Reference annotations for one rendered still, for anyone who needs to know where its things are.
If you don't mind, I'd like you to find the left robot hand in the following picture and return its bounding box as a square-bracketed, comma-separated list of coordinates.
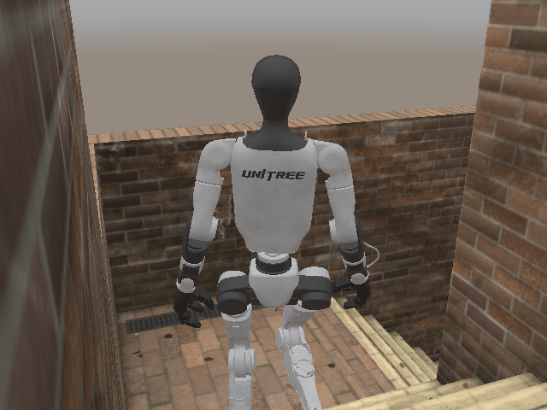
[173, 288, 215, 328]

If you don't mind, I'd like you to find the robot left upper arm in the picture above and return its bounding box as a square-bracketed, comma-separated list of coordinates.
[188, 138, 236, 242]

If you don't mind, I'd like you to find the robot left forearm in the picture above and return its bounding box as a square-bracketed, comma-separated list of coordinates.
[176, 214, 209, 293]

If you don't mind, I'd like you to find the robot right shin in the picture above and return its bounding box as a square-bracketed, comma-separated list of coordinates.
[282, 326, 322, 410]

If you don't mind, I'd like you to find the robot right forearm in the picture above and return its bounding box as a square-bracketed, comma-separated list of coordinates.
[338, 216, 369, 284]

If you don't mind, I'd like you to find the humanoid robot head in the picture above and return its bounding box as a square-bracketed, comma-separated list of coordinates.
[243, 55, 308, 151]

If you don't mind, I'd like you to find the robot right upper arm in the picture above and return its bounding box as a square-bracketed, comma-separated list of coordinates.
[314, 140, 358, 243]

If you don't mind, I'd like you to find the right robot hand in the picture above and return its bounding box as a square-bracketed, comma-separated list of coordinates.
[332, 276, 371, 309]

